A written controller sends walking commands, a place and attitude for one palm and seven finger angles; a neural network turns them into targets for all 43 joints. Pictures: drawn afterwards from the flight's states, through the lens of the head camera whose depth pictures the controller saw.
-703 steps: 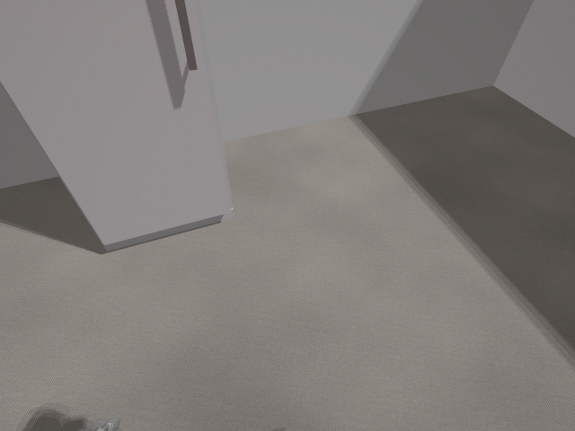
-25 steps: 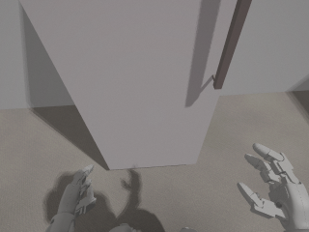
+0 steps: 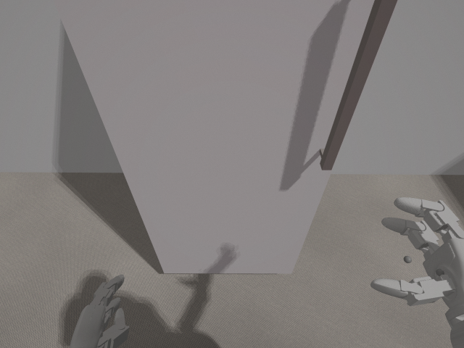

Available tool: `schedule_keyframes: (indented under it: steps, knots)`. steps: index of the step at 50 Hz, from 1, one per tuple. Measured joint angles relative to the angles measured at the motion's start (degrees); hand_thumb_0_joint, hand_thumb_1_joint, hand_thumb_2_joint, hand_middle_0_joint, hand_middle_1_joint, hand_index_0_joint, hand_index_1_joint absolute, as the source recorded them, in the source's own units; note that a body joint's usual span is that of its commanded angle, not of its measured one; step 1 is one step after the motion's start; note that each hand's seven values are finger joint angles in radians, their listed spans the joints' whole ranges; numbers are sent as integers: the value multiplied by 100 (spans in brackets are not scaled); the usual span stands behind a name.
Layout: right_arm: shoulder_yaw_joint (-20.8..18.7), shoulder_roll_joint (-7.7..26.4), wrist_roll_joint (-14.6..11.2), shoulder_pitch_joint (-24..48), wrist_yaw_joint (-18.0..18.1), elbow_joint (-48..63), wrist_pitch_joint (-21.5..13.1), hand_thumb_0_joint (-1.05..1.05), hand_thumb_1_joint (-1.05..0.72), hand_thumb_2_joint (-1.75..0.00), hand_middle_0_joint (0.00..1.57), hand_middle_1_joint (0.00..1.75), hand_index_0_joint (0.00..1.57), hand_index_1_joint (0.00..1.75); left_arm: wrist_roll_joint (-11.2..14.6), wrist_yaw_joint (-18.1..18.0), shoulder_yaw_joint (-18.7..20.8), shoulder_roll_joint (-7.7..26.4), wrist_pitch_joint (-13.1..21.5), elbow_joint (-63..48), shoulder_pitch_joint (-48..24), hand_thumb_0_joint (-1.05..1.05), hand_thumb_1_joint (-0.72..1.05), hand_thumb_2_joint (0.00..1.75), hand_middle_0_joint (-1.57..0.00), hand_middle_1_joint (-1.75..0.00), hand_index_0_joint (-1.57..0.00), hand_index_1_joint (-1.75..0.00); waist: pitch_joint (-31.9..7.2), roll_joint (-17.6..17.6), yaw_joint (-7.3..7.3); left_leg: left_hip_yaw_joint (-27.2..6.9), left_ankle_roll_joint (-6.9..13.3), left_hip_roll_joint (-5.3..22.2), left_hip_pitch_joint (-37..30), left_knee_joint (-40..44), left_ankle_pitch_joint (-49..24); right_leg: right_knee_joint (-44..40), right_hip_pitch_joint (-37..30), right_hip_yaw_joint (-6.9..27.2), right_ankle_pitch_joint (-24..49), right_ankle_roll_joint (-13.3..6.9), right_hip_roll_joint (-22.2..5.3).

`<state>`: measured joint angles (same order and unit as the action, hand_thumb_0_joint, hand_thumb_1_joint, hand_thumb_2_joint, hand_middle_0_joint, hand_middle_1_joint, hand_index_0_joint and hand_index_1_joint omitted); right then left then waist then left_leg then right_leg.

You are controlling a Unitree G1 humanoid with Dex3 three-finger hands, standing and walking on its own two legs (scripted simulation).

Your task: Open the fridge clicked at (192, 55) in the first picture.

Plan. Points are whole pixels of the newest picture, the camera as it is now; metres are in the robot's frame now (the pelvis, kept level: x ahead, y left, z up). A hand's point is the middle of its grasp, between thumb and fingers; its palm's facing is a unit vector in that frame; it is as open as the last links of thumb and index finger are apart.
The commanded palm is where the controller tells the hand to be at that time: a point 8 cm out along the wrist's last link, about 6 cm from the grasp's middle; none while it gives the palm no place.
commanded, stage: raise the hand to about handle height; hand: right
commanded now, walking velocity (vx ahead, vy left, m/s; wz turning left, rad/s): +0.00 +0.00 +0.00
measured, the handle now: (351, 79) +0.51 -0.19 +0.23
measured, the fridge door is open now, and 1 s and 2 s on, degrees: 0 0 0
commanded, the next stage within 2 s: move the hooked fingers beside the handle in 1.00 s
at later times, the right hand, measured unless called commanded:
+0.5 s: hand (451, 198) +0.28 -0.27 +0.19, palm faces +0.08 +0.99 -0.10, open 14.0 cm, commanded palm +0.24 -0.31 +0.20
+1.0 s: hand (440, 198) +0.28 -0.26 +0.19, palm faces +0.07 +0.99 -0.08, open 14.0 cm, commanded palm +0.24 -0.30 +0.20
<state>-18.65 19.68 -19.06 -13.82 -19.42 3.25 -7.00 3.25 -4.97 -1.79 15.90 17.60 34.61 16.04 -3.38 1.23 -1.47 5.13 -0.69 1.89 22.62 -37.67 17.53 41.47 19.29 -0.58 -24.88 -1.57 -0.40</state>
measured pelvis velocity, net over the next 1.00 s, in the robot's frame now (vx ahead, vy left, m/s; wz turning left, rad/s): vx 0.00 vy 0.02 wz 0.00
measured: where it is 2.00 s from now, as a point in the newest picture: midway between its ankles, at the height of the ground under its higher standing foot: outside the picture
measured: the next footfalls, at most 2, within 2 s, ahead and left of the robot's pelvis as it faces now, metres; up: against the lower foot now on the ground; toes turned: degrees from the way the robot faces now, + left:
none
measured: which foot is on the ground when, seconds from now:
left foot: down 0.00-1.00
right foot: down 0.00-1.00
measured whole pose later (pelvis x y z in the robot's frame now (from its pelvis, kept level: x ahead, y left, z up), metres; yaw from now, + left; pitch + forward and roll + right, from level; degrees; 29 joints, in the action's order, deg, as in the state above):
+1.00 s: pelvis +0.00 +0.02 +0.02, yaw +0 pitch -2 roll +1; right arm -27.1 26.4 -18.8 6.3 -25.1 -7.7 8.7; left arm 4.8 -6.1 -4.3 15.5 12.6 34.3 13.5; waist -1.1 3.1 -2.7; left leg 5.3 0.9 0.6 12.2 -27.0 12.7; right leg 28.9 8.0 -0.6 -18.8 0.0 -1.2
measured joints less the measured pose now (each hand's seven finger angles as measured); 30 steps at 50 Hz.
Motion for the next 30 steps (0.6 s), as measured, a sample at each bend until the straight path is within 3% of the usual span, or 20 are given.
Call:
schedule_keyframes:
  steps: [16, 30]
  knots:
    - [-525, 424, -34, 1285, -411, -532, 1061, 0, 47, -31, 30, 118, 30, 118, 45, -61, -347, -203, -204, -39, -281, 1, 90, 90, -20, -30, -20, -30, 129, 131, -206, 47, 37, -27, -817, 764, -298, -839, -827, 37, 368, 43, 9]
    - [-920, 874, -77, 2186, -731, -1234, 1541, -1, 50, -30, 31, 119, 31, 120, 143, -69, -306, -31, -474, 48, -179, 2, 90, 90, -20, -30, -20, -30, 165, 203, -113, 43, 108, -83, -989, 1058, -451, -1217, -1045, 27, 571, 108, -32]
